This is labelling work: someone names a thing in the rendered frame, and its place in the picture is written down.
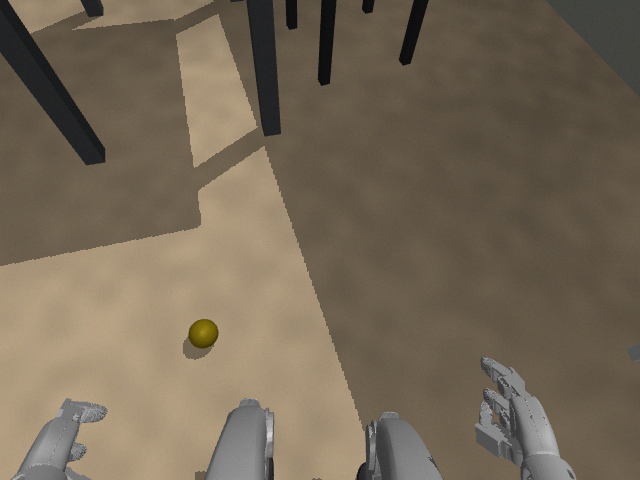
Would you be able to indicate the right robot arm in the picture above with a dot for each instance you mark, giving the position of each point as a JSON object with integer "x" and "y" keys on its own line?
{"x": 546, "y": 467}

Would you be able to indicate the left robot hand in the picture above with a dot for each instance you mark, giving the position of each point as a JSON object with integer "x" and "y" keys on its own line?
{"x": 55, "y": 444}

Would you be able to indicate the ball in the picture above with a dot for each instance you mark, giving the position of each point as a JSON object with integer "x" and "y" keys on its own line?
{"x": 203, "y": 333}

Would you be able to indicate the right robot hand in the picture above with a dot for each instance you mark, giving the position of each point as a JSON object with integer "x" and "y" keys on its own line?
{"x": 525, "y": 429}

